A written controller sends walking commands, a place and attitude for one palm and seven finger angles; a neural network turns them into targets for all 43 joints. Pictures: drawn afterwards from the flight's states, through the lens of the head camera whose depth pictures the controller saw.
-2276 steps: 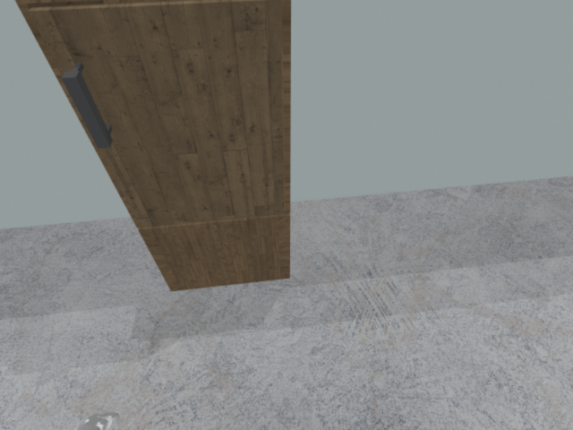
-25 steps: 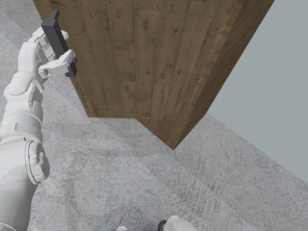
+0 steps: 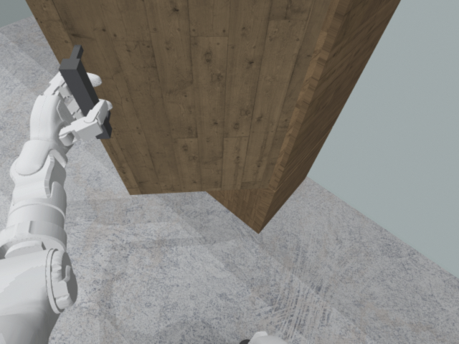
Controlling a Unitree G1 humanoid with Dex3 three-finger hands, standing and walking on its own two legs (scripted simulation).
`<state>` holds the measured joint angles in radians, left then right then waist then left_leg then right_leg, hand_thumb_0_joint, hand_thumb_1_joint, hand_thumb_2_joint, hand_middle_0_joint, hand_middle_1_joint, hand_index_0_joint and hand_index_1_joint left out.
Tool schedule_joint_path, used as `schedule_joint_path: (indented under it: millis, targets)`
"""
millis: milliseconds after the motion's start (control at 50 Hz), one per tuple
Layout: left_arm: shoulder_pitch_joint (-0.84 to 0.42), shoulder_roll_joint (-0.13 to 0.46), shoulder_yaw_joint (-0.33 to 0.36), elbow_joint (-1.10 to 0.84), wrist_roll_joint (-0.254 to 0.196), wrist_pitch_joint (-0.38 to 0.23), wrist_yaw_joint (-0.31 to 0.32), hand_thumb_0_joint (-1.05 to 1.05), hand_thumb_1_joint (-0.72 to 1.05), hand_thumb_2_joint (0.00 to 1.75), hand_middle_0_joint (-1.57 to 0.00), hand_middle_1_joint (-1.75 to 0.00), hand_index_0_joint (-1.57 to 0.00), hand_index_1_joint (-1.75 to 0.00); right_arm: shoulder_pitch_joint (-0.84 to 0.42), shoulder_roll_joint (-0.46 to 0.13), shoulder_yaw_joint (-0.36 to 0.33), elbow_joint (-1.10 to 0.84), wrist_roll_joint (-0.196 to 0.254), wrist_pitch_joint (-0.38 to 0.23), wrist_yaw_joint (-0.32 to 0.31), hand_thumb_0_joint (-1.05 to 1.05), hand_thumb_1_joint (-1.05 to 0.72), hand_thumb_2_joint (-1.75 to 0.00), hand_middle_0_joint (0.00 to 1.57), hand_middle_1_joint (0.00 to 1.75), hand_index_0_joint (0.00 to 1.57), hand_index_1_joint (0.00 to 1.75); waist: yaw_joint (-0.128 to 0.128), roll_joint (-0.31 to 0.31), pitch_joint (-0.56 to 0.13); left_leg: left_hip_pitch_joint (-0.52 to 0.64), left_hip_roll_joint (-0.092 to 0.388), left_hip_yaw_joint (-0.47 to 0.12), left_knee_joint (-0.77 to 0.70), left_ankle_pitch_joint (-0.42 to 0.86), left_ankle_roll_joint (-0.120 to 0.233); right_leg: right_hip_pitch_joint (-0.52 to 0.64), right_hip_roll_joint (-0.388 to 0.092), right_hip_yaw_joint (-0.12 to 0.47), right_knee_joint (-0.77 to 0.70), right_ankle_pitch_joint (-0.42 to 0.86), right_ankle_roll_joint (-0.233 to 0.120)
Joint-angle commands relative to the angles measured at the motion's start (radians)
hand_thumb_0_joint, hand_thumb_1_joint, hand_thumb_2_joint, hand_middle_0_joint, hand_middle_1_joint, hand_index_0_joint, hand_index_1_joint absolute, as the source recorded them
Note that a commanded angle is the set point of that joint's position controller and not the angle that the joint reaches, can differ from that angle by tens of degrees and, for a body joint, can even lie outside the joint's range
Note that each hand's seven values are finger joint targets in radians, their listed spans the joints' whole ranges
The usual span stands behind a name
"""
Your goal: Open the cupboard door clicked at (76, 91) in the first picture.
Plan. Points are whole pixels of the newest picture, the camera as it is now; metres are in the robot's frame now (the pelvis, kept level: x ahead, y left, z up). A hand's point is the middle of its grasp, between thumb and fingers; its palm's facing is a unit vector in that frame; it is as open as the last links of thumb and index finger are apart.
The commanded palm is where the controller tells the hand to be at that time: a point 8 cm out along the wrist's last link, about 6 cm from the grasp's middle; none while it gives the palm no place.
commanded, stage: pull the door open along its arc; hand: left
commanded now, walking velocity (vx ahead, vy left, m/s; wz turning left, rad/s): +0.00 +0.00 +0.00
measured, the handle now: (91, 95) +0.53 +0.22 +0.11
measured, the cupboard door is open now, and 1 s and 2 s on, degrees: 46 83 83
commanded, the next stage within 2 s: open thumb and fingers to let go in 0.74 s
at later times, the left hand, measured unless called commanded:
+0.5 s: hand (127, 195) +0.32 +0.13 +0.12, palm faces +0.38 -0.92 +0.02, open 6.5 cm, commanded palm +0.26 +0.18 +0.11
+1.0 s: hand (169, 238) +0.26 +0.07 +0.12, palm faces +0.38 -0.92 -0.01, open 6.6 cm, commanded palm +0.22 +0.12 +0.11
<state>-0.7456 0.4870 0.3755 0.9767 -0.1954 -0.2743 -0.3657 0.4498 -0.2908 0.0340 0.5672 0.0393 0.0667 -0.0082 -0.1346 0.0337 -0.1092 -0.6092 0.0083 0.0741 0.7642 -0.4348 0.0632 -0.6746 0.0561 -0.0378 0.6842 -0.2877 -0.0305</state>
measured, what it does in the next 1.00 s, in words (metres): stands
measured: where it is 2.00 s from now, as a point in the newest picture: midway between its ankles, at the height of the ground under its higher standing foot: outside the picture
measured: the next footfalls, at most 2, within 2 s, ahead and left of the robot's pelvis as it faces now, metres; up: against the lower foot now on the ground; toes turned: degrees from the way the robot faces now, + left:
none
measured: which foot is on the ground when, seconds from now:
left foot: down 0.00-1.00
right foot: down 0.00-1.00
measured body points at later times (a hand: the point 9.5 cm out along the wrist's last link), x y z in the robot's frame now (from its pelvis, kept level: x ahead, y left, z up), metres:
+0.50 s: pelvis +0.00 -0.01 +0.02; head +0.01 -0.02 +0.46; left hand +0.30 +0.18 +0.12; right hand +0.20 -0.21 -0.08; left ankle -0.04 +0.07 -0.71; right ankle +0.02 -0.10 -0.71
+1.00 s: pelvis -0.01 -0.04 +0.02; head -0.02 -0.07 +0.47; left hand +0.23 +0.12 +0.12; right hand +0.18 -0.24 -0.08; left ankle -0.04 +0.07 -0.71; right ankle +0.02 -0.10 -0.71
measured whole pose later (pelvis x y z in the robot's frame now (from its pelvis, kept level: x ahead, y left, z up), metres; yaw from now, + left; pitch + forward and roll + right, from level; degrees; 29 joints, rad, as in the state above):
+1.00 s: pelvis -0.01 -0.04 +0.02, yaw +5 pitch +0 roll +0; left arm 0.13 -0.04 -0.19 -0.09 0.01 0.01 0.44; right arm 0.17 -0.20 0.03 0.59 -0.03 0.06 -0.04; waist 0.01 0.06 -0.03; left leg -0.26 -0.01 0.00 0.62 -0.36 0.01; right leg -0.32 0.04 -0.11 0.60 -0.28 -0.08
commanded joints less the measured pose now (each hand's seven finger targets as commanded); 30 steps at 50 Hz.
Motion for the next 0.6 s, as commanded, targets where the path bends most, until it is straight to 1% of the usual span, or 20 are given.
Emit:
schedule_joint_path:
  millis: [0,20,40,60,80,100,120,140,160,180,200,260,320,360,400,420,440,460,500,580]
  targets:
    - [-0.11,0.205,0.025,-0.311,-0.049,-0.007,-0.001,0.0,0.9,0.9,-0.4,-1.35,-0.4,-1.35,0.016,-0.15,-0.065,-0.128,0.009,-0.041,-0.004,0.0,-0.9,-0.9,0.2,0.3,0.2,0.3,0.084,0.002,-0.373,0.116,0.008,-0.067,-0.093,0.517,-0.027,0.404,-0.027,0.028,-0.018,0.457,0.002]
    - [-0.078,0.191,0.015,-0.338,-0.049,0.007,0.003,0.0,0.9,0.9,-0.4,-1.35,-0.4,-1.35,0.0,-0.148,-0.065,-0.134,0.012,-0.043,-0.005,0.0,-0.9,-0.9,0.2,0.3,0.2,0.3,0.086,-0.005,-0.344,0.111,0.007,-0.064,-0.102,0.491,-0.027,0.4,-0.027,0.027,-0.023,0.441,0.002]
    - [-0.042,0.173,0.011,-0.382,-0.055,0.016,0.008,0.0,0.9,0.9,-0.4,-1.35,-0.4,-1.35,-0.013,-0.144,-0.064,-0.147,0.012,-0.047,-0.004,0.0,-0.9,-0.9,0.2,0.3,0.2,0.3,0.094,-0.015,-0.345,0.114,0.005,-0.065,-0.111,0.485,-0.028,0.417,-0.029,0.026,-0.025,0.437,0.001]
    - [-0.008,0.159,0.005,-0.437,-0.061,0.021,0.014,0.0,0.9,0.9,-0.4,-1.35,-0.4,-1.35,-0.027,-0.14,-0.065,-0.157,0.016,-0.052,-0.005,0.0,-0.9,-0.9,0.2,0.3,0.2,0.3,0.103,0.02,-0.356,0.142,0.004,-0.064,-0.111,0.53,-0.029,0.426,-0.031,0.025,-0.023,0.453,-0.002]
    - [0.047,0.141,0.002,-0.482,-0.065,0.031,0.021,0.0,0.9,0.9,-0.4,-1.35,-0.4,-1.35,-0.041,-0.134,-0.065,-0.162,0.017,-0.056,-0.002,0.0,-0.9,-0.9,0.2,0.3,0.2,0.3,0.11,0.03,-0.356,0.168,0.006,-0.067,-0.112,0.555,-0.034,0.418,-0.031,0.023,-0.023,0.459,-0.001]
    - [0.039,0.114,0.132,-0.583,-0.124,0.037,0.161,0.0,0.9,0.9,-0.4,-1.35,-0.4,-1.35,-0.084,-0.099,-0.063,-0.167,0.01,-0.074,0.004,0.0,-0.9,-0.9,0.2,0.3,0.2,0.3,0.189,-0.01,-0.341,0.142,-0.002,-0.076,-0.118,0.544,-0.049,0.404,-0.024,0.002,-0.037,0.427,-0.001]
    - [0.129,-0.003,0.039,-0.614,-0.112,0.054,0.23,0.0,0.9,0.9,-0.4,-1.35,-0.4,-1.35,-0.098,-0.095,-0.064,-0.164,0.006,-0.087,0.014,0.0,-0.9,-0.9,0.2,0.3,0.2,0.3,0.164,0.002,-0.323,0.171,0.0,-0.067,-0.129,0.537,-0.058,0.397,-0.023,-0.002,-0.04,0.41,0.003]
    - [0.187,-0.04,0.034,-0.666,-0.102,0.064,0.291,0.0,0.9,0.9,-0.4,-1.35,-0.4,-1.35,-0.106,-0.09,-0.067,-0.158,0.008,-0.098,0.022,0.0,-0.9,-0.9,0.2,0.3,0.2,0.3,0.167,-0.018,-0.306,0.175,0.005,-0.073,-0.135,0.556,-0.069,0.393,-0.024,-0.015,-0.039,0.402,0.002]
    - [0.232,-0.074,0.014,-0.74,-0.089,0.063,0.348,0.0,0.9,0.9,-0.4,-1.35,-0.4,-1.35,-0.12,-0.086,-0.069,-0.154,0.005,-0.105,0.028,0.0,-0.9,-0.9,0.2,0.3,0.2,0.3,0.17,-0.013,-0.309,0.193,0.009,-0.074,-0.132,0.596,-0.072,0.399,-0.025,-0.016,-0.038,0.416,0.0]
    - [0.256,-0.097,0.008,-0.823,-0.07,0.065,0.406,0.0,0.9,0.9,-0.4,-1.35,-0.4,-1.35,-0.131,-0.077,-0.072,-0.149,0.001,-0.11,0.033,0.0,-0.9,-0.9,0.2,0.3,0.2,0.3,0.174,0.018,-0.341,0.226,0.01,-0.07,-0.129,0.631,-0.078,0.411,-0.029,-0.01,-0.035,0.441,0.003]
    - [0.282,-0.149,-0.03,-0.878,-0.045,0.073,0.459,0.0,0.9,0.9,-0.4,-1.35,-0.4,-1.35,-0.148,-0.066,-0.07,-0.145,-0.003,-0.112,0.037,0.0,-0.9,-0.9,0.2,0.3,0.2,0.3,0.172,0.015,-0.333,0.235,0.013,-0.073,-0.133,0.646,-0.086,0.414,-0.031,-0.014,-0.033,0.44,0.002]
    - [0.32,-0.21,-0.094,-0.966,0.044,0.108,0.613,0.0,0.9,0.9,-0.4,-1.35,-0.4,-1.35,-0.191,-0.057,-0.072,-0.132,-0.024,-0.1,0.035,0.0,-0.9,-0.9,0.2,0.3,0.2,0.3,0.161,-0.058,-0.288,0.234,0.018,-0.075,-0.148,0.58,-0.08,0.434,-0.04,-0.007,-0.049,0.415,0.001]
    - [0.348,-0.297,-0.201,-1.057,0.137,0.163,0.727,0.0,0.9,0.9,-0.4,-1.35,-0.4,-1.35,-0.251,-0.032,-0.061,-0.134,-0.038,-0.075,0.025,0.0,-0.9,-0.9,0.2,0.3,0.2,0.3,0.16,-0.015,-0.265,0.256,0.011,-0.072,-0.171,0.519,-0.077,0.453,-0.055,0.002,-0.066,0.381,-0.005]
    - [0.376,-0.332,-0.259,-1.067,0.172,0.192,0.758,0.0,0.9,0.9,-0.4,-1.35,-0.4,-1.35,-0.268,-0.029,-0.055,-0.132,-0.044,-0.055,0.009,0.0,-0.9,-0.9,0.2,0.3,0.2,0.3,0.141,-0.072,-0.224,0.262,0.013,-0.079,-0.188,0.445,-0.069,0.46,-0.059,0.005,-0.094,0.335,-0.005]
    - [0.386,-0.378,-0.312,-1.111,0.178,0.206,0.76,0.0,0.9,0.9,-0.4,-1.35,-0.4,-1.35,-0.301,-0.015,-0.046,-0.14,-0.046,-0.046,-0.008,0.0,-0.9,-0.9,0.2,0.3,0.2,0.3,0.141,-0.062,-0.208,0.276,0.006,-0.073,-0.207,0.388,-0.062,0.481,-0.065,0.012,-0.121,0.312,-0.004]
    - [0.399,-0.398,-0.33,-1.114,0.172,0.212,0.755,0.0,0.9,0.9,-0.4,-1.35,-0.4,-1.35,-0.314,-0.012,-0.042,-0.14,-0.047,-0.044,-0.016,0.0,-0.9,-0.9,0.2,0.3,0.2,0.3,0.137,-0.079,-0.187,0.281,0.003,-0.074,-0.213,0.367,-0.06,0.486,-0.067,0.013,-0.135,0.301,-0.003]
    - [0.402,-0.395,-0.334,-1.131,0.169,0.213,0.75,0.0,0.9,0.9,-0.4,-1.35,-0.4,-1.35,-0.326,-0.01,-0.038,-0.138,-0.048,-0.04,-0.024,0.0,-0.9,-0.9,0.2,0.3,0.2,0.3,0.139,-0.071,-0.181,0.286,0.002,-0.075,-0.219,0.351,-0.06,0.492,-0.069,0.016,-0.144,0.286,-0.005]
    - [0.423,-0.406,-0.346,-1.131,0.168,0.216,0.746,0.0,0.9,0.9,-0.4,-1.35,-0.4,-1.35,-0.332,-0.007,-0.036,-0.138,-0.049,-0.038,-0.03,0.0,-0.9,-0.9,0.2,0.3,0.2,0.3,0.139,-0.095,-0.166,0.291,0.002,-0.077,-0.224,0.338,-0.057,0.499,-0.069,0.017,-0.156,0.278,-0.003]
    - [0.47,-0.437,-0.38,-1.181,0.163,0.214,0.737,0.0,0.9,0.9,-0.4,-1.35,-0.4,-1.35,-0.357,0.005,-0.029,-0.143,-0.05,-0.039,-0.033,0.0,-0.9,-0.9,0.2,0.3,0.2,0.3,0.148,-0.054,-0.159,0.31,-0.004,-0.072,-0.232,0.333,-0.056,0.513,-0.073,0.021,-0.166,0.275,-0.007]
    - [0.609,-0.478,-0.429,-1.252,0.161,0.215,0.734,0.0,0.9,0.9,-0.4,-1.35,-0.4,-1.35,-0.376,0.014,-0.024,-0.157,-0.053,-0.042,-0.028,0.0,-0.9,-0.9,0.2,0.3,0.2,0.3,0.162,-0.061,-0.133,0.322,-0.003,-0.077,-0.243,0.343,-0.056,0.538,-0.076,0.02,-0.173,0.29,-0.009]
